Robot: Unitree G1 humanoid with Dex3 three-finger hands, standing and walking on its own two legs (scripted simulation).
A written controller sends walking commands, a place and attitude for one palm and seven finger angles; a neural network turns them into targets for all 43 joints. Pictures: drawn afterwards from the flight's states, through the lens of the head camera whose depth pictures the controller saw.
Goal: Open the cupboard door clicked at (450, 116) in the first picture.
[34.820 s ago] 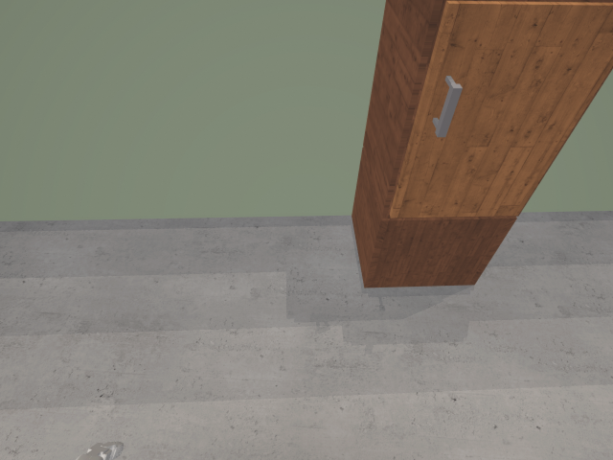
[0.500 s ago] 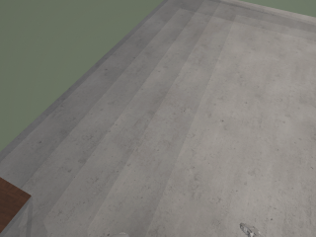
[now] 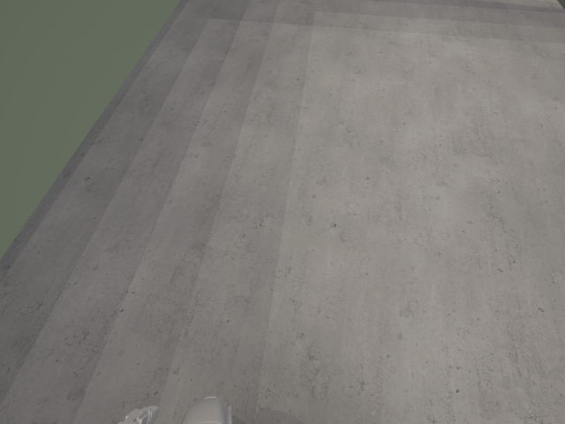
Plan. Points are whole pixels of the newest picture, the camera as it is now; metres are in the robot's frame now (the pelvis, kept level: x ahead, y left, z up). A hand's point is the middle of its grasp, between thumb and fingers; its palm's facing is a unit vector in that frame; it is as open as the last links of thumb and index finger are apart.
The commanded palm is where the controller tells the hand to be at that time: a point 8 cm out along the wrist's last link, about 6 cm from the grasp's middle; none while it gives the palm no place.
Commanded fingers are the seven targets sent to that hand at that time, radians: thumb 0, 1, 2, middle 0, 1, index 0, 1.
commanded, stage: walk to a spot facing it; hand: left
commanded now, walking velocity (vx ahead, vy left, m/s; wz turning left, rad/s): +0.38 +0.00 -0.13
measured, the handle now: out of the picture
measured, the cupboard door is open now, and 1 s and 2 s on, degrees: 41 41 41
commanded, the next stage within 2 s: turn to face it in 0.50 s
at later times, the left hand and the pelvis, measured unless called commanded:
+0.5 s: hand (185, 313) +0.32 +0.19 -0.16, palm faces -0.12 -0.98 -0.17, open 7.4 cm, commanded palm none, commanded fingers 0.00 0.90 0.90 -0.20 -0.30 -0.20 -0.30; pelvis +0.23 +0.01 +0.00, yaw -9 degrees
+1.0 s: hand (222, 246) +0.49 +0.14 -0.20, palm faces +0.01 -0.99 -0.16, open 7.3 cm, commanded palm none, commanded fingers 0.00 0.90 0.90 -0.20 -0.30 -0.20 -0.30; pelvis +0.40 -0.04 -0.02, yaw -1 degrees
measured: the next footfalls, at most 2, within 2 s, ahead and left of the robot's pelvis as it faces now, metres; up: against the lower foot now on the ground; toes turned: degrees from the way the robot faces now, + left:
left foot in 0.18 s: +0.23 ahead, +0.14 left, +0.00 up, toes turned +4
right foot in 0.60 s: +0.38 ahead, -0.15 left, +0.00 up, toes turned -17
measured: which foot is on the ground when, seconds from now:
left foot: up 0.00-0.16, down 0.18-0.58, up 0.60-0.92, down 0.94-1.00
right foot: down 0.00-0.18, up 0.20-0.58, down 0.60-0.94, up 0.96-1.00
